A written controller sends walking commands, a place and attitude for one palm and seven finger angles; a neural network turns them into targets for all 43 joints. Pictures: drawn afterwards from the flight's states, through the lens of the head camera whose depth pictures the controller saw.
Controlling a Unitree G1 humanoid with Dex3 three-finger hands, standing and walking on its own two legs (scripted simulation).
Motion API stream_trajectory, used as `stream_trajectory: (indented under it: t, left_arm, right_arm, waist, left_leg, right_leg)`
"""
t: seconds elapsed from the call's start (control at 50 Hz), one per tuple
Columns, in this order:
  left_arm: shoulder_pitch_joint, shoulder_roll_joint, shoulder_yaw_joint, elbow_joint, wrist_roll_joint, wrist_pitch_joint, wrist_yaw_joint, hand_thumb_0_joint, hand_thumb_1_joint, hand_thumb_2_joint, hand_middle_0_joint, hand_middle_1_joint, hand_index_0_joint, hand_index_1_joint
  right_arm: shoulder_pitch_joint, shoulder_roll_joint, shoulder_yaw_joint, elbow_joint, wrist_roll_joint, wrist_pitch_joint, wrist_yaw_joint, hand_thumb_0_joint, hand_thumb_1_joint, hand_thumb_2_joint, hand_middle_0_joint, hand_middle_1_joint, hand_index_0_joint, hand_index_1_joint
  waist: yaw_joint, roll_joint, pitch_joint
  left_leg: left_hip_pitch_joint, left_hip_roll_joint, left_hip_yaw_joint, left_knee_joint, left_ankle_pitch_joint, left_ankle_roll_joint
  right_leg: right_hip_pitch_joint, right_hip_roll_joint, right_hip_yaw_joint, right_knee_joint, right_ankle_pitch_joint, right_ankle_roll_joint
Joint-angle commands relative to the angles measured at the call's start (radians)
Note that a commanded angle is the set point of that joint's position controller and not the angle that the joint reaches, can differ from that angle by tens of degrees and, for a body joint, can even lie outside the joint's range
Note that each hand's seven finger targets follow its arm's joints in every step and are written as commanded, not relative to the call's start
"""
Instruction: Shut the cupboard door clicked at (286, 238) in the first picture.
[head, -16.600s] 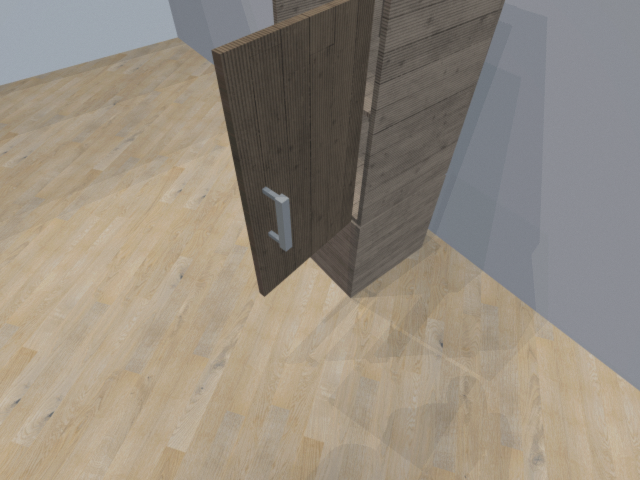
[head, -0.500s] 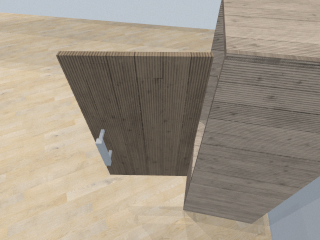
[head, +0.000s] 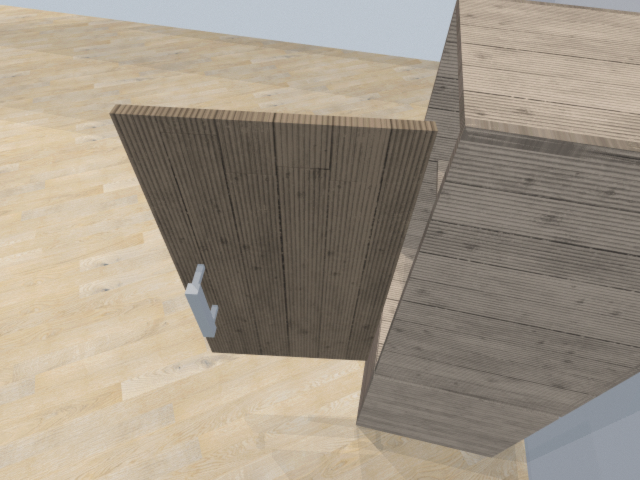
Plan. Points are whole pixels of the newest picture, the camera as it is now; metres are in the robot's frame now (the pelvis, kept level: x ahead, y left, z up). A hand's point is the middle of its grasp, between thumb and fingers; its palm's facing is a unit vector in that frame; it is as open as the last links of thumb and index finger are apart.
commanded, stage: look again from close up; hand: left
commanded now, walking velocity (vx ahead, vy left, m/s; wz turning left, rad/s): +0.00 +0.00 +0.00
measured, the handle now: (204, 302) +0.39 +0.22 -0.09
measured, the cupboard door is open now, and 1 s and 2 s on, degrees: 100 100 100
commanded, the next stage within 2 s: shuffle to correct the standing spot in 0.44 s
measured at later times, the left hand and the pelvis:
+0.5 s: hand out of the picture +0.00 +0.18 -0.18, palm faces +0.03 -0.98 -0.19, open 7.4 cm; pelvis +0.00 +0.00 +0.00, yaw +0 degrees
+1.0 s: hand out of the picture +0.00 +0.19 -0.18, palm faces +0.01 -0.98 -0.21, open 7.4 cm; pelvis -0.04 +0.00 -0.01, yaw +0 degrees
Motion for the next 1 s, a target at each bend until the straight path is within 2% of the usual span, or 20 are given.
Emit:
stream_trajectory:
  t: [0.0, 0.04, 0.14, 0.24, 0.26, 0.52, 0.58, 0.62, 0.72, 0.76, 0.78, 0.82, 0.86, 0.88, 0.92, 0.96, 0.98]
  left_arm:
    - [0.060, 0.117, 0.024, -0.025, 0.003, -0.016, 0.009, 0.000, 0.900, 0.900, -0.200, -0.300, -0.200, -0.300]
    - [0.062, 0.117, 0.025, -0.021, 0.003, -0.017, 0.010, 0.000, 0.900, 0.900, -0.200, -0.300, -0.200, -0.300]
    - [0.064, 0.110, 0.025, -0.016, 0.003, -0.013, 0.010, 0.000, 0.900, 0.900, -0.200, -0.300, -0.200, -0.300]
    - [0.057, 0.109, 0.027, -0.015, 0.003, -0.012, 0.010, 0.000, 0.900, 0.900, -0.200, -0.300, -0.200, -0.300]
    - [0.064, 0.107, 0.027, -0.013, 0.002, -0.012, 0.009, 0.000, 0.900, 0.900, -0.200, -0.300, -0.200, -0.300]
    - [0.068, 0.099, 0.032, -0.011, 0.002, -0.013, 0.010, 0.000, 0.900, 0.900, -0.200, -0.300, -0.200, -0.300]
    - [0.063, 0.114, 0.042, -0.034, 0.004, -0.005, 0.014, 0.000, 0.900, 0.900, -0.200, -0.300, -0.200, -0.300]
    - [0.064, 0.119, 0.051, -0.054, 0.005, 0.002, 0.017, 0.000, 0.900, 0.900, -0.200, -0.300, -0.200, -0.300]
    - [0.040, 0.136, 0.073, -0.112, 0.006, 0.020, 0.016, 0.000, 0.900, 0.900, -0.200, -0.300, -0.200, -0.300]
    - [0.034, 0.144, 0.078, -0.134, 0.008, 0.027, 0.014, 0.000, 0.900, 0.900, -0.200, -0.300, -0.200, -0.300]
    - [0.033, 0.144, 0.078, -0.140, 0.010, 0.028, 0.013, 0.000, 0.900, 0.900, -0.200, -0.300, -0.200, -0.300]
    - [0.016, 0.142, 0.073, -0.153, 0.012, 0.027, 0.013, 0.000, 0.900, 0.900, -0.200, -0.300, -0.200, -0.300]
    - [-0.024, 0.152, 0.066, -0.161, 0.013, 0.025, 0.008, 0.000, 0.900, 0.900, -0.200, -0.300, -0.200, -0.300]
    - [-0.033, 0.145, 0.062, -0.161, 0.015, 0.025, 0.005, 0.000, 0.900, 0.900, -0.200, -0.300, -0.200, -0.300]
    - [-0.040, 0.140, 0.060, -0.156, 0.015, 0.025, 0.001, 0.000, 0.900, 0.900, -0.200, -0.300, -0.200, -0.300]
    - [-0.011, 0.125, 0.059, -0.143, 0.016, 0.025, -0.003, 0.000, 0.900, 0.900, -0.200, -0.300, -0.200, -0.300]
    - [0.010, 0.110, 0.057, -0.136, 0.016, 0.024, -0.006, 0.000, 0.900, 0.900, -0.200, -0.300, -0.200, -0.300]
  right_arm:
    - [0.047, -0.098, -0.021, -0.022, -0.002, -0.019, -0.005, 0.000, -0.900, -0.900, 0.200, 0.300, 0.200, 0.300]
    - [0.050, -0.096, -0.020, -0.019, -0.001, -0.020, -0.006, 0.000, -0.900, -0.900, 0.200, 0.300, 0.200, 0.300]
    - [0.053, -0.091, -0.019, -0.011, -0.002, -0.018, -0.007, 0.000, -0.900, -0.900, 0.200, 0.300, 0.200, 0.300]
    - [0.061, -0.087, -0.020, -0.005, -0.002, -0.017, -0.007, 0.000, -0.900, -0.900, 0.200, 0.300, 0.200, 0.300]
    - [0.062, -0.087, -0.019, -0.004, -0.003, -0.019, -0.007, 0.000, -0.900, -0.900, 0.200, 0.300, 0.200, 0.300]
    - [0.081, -0.076, -0.021, 0.003, -0.002, -0.021, -0.011, 0.000, -0.900, -0.900, 0.200, 0.300, 0.200, 0.300]
    - [0.075, -0.077, -0.031, -0.018, 0.000, -0.017, -0.013, 0.000, -0.900, -0.900, 0.200, 0.300, 0.200, 0.300]
    - [0.071, -0.087, -0.042, -0.036, -0.001, -0.008, -0.015, 0.000, -0.900, -0.900, 0.200, 0.300, 0.200, 0.300]
    - [0.041, -0.111, -0.069, -0.097, -0.006, 0.018, -0.014, 0.000, -0.900, -0.900, 0.200, 0.300, 0.200, 0.300]
    - [0.020, -0.115, -0.077, -0.123, -0.008, 0.028, -0.012, 0.000, -0.900, -0.900, 0.200, 0.300, 0.200, 0.300]
    - [0.021, -0.105, -0.077, -0.130, -0.007, 0.029, -0.011, 0.000, -0.900, -0.900, 0.200, 0.300, 0.200, 0.300]
    - [0.025, -0.079, -0.073, -0.137, -0.008, 0.027, -0.003, 0.000, -0.900, -0.900, 0.200, 0.300, 0.200, 0.300]
    - [0.039, -0.059, -0.065, -0.127, -0.008, 0.030, 0.007, 0.000, -0.900, -0.900, 0.200, 0.300, 0.200, 0.300]
    - [0.055, -0.059, -0.062, -0.116, -0.011, 0.030, 0.009, 0.000, -0.900, -0.900, 0.200, 0.300, 0.200, 0.300]
    - [0.075, -0.077, -0.056, -0.096, -0.020, 0.025, 0.014, 0.000, -0.900, -0.900, 0.200, 0.300, 0.200, 0.300]
    - [0.084, -0.089, -0.052, -0.087, -0.025, 0.018, 0.015, 0.000, -0.900, -0.900, 0.200, 0.300, 0.200, 0.300]
    - [0.083, -0.089, -0.054, -0.084, -0.025, 0.015, 0.011, 0.000, -0.900, -0.900, 0.200, 0.300, 0.200, 0.300]
  waist:
    - [-0.002, 0.017, -0.018]
    - [-0.001, 0.017, -0.028]
    - [0.000, 0.029, -0.004]
    - [-0.001, 0.015, 0.016]
    - [0.001, 0.022, -0.001]
    - [0.003, 0.023, 0.000]
    - [0.006, 0.025, 0.018]
    - [0.005, 0.041, -0.008]
    - [0.002, 0.035, -0.050]
    - [0.004, 0.022, -0.051]
    - [0.003, -0.012, -0.059]
    - [-0.005, -0.074, -0.058]
    - [-0.023, -0.111, -0.012]
    - [-0.030, -0.102, -0.003]
    - [-0.031, -0.042, 0.036]
    - [-0.016, 0.018, 0.051]
    - [-0.008, 0.055, 0.059]
  left_leg:
    - [0.049, 0.061, -0.057, -0.063, 0.241, 0.026]
    - [0.055, 0.061, -0.057, -0.062, 0.256, 0.026]
    - [0.049, 0.060, -0.059, -0.075, 0.233, 0.026]
    - [0.036, 0.059, -0.062, -0.086, 0.213, 0.024]
    - [0.048, 0.060, -0.060, -0.086, 0.222, 0.025]
    - [0.049, 0.058, -0.064, -0.084, 0.246, 0.026]
    - [0.040, 0.065, -0.058, -0.064, 0.350, 0.027]
    - [0.050, 0.070, -0.050, -0.030, 0.411, 0.024]
    - [0.031, 0.079, -0.041, 0.035, 0.409, 0.027]
    - [0.001, 0.073, -0.037, 0.065, 0.341, 0.025]
    - [-0.009, 0.064, -0.034, 0.072, 0.273, 0.026]
    - [-0.027, 0.025, -0.024, 0.088, 0.067, 0.016]
    - [-0.010, 0.000, -0.025, 0.081, -0.086, 0.007]
    - [0.014, 0.007, -0.039, 0.050, -0.124, 0.012]
    - [-0.016, 0.018, -0.070, -0.021, -0.214, 0.020]
    - [-0.092, 0.035, -0.115, -0.105, -0.322, 0.029]
    - [-0.115, 0.048, -0.141, -0.142, -0.341, 0.038]
  right_leg:
    - [-0.038, -0.056, 0.036, -0.064, 0.274, -0.047]
    - [-0.027, -0.059, 0.031, -0.063, 0.288, -0.047]
    - [-0.035, -0.056, 0.031, -0.073, 0.251, -0.046]
    - [-0.037, -0.054, 0.027, -0.080, 0.228, -0.045]
    - [-0.033, -0.056, 0.028, -0.079, 0.232, -0.046]
    - [-0.024, -0.056, 0.022, -0.081, 0.243, -0.047]
    - [-0.044, -0.059, 0.031, -0.037, 0.346, -0.052]
    - [-0.057, -0.064, 0.035, 0.005, 0.382, -0.055]
    - [-0.099, -0.066, 0.055, 0.071, 0.376, -0.064]
    - [-0.122, -0.076, 0.078, 0.076, 0.352, -0.073]
    - [-0.124, -0.079, 0.090, 0.065, 0.316, -0.081]
    - [-0.173, -0.109, 0.136, -0.008, 0.137, -0.095]
    - [-0.278, -0.121, 0.150, -0.097, -0.134, -0.106]
    - [-0.312, -0.098, 0.135, -0.124, -0.270, -0.096]
    - [-0.337, -0.059, 0.096, -0.125, -0.380, -0.067]
    - [-0.272, -0.023, 0.062, -0.077, -0.361, -0.055]
    - [-0.233, -0.003, 0.044, -0.044, -0.306, -0.056]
